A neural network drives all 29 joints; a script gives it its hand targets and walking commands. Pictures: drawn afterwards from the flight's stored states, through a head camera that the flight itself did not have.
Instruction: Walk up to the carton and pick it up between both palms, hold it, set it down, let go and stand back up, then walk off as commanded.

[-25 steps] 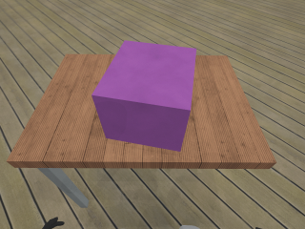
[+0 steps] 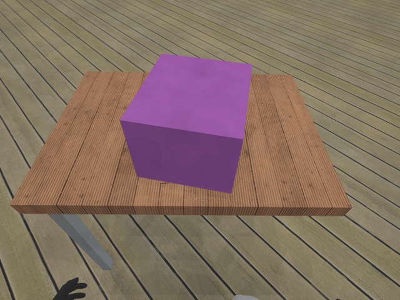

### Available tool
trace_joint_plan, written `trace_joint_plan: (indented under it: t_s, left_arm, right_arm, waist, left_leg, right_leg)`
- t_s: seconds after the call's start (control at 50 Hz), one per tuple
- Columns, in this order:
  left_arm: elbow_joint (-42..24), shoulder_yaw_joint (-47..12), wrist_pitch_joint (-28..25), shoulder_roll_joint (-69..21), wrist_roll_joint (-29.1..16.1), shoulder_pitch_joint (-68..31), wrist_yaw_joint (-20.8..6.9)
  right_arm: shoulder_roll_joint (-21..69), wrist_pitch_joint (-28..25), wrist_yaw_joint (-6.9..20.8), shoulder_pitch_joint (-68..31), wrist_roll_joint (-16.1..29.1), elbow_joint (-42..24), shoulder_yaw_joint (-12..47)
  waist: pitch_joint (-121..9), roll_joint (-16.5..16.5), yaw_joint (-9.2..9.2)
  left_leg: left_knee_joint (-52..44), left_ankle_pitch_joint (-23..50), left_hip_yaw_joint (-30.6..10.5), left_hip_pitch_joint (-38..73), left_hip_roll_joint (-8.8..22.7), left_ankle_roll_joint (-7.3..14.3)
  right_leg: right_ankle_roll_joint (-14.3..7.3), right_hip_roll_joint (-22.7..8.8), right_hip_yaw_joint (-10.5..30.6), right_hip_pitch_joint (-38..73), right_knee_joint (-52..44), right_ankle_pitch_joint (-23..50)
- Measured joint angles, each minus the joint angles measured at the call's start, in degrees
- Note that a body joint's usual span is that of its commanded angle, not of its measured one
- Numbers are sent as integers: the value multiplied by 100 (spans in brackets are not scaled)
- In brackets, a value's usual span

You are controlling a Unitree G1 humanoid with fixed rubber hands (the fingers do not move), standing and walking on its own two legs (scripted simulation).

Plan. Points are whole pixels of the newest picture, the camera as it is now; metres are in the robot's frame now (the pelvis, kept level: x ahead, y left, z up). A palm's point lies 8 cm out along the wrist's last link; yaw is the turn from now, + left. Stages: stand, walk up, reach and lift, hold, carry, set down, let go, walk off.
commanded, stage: walk up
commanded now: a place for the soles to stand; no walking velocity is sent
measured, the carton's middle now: (194, 120) +0.55 +0.02 +0.03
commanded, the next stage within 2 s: reach and lift in 0.52 s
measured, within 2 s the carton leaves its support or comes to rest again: neither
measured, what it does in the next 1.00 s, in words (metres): stands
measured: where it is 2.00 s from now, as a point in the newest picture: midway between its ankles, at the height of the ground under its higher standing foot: outside the picture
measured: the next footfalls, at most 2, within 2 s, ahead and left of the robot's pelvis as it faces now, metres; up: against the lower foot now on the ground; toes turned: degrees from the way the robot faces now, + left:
none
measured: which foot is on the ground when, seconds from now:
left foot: down 0.00-1.00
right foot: down 0.00-1.00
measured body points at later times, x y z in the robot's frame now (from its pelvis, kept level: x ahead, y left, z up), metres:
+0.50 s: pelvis +0.00 +0.00 +0.00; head +0.01 +0.00 +0.45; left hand +0.12 +0.29 -0.09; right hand +0.08 -0.30 -0.10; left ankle +0.03 +0.13 -0.71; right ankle +0.05 -0.13 -0.71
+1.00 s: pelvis +0.02 +0.00 +0.01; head +0.04 +0.03 +0.46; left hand +0.20 +0.26 -0.09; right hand +0.14 -0.23 -0.08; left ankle +0.03 +0.13 -0.71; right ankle +0.05 -0.13 -0.71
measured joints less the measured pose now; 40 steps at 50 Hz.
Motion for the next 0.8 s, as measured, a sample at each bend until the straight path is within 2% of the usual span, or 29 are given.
trace_joint_plan:
  t_s: [0.56,0.62,0.68,0.74,0.8]
  left_arm:
    - [0,0,-4,0,0,0,-13]
    - [18,-84,917,-2,1,-274,28]
    - [-1,-191,1593,-1,0,-545,35]
    - [-238,-223,1848,0,0,-623,42]
    - [-645,-224,1858,0,0,-624,49]
  right_arm:
    - [11,3,57,0,0,-1,0]
    - [72,-690,160,-156,-372,409,-54]
    - [169,-1054,268,-275,-585,531,-137]
    - [312,-1192,285,-369,-636,533,-200]
    - [467,-1253,285,-421,-636,518,-201]
  waist:
    - [0,41,0]
    - [62,55,-1]
    - [131,87,-1]
    - [130,125,0]
    - [130,117,0]
  left_leg:
    - [-192,121,19,0,-6,0]
    - [-52,-25,7,-20,-3,57]
    - [155,-92,-8,-25,12,85]
    - [248,-188,-8,-35,39,85]
    - [243,-201,-8,-34,40,75]
  right_leg:
    - [0,0,12,0,-203,135]
    - [0,0,0,1,-110,79]
    - [0,7,-8,2,98,-55]
    - [0,31,-6,1,156,-112]
    - [0,31,-7,1,154,-134]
